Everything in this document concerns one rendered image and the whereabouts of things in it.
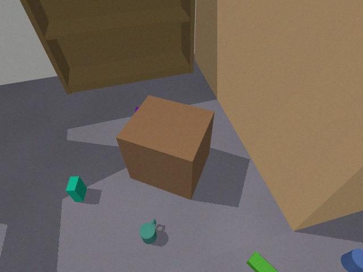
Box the bookshelf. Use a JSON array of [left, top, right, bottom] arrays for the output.
[[20, 0, 196, 95]]

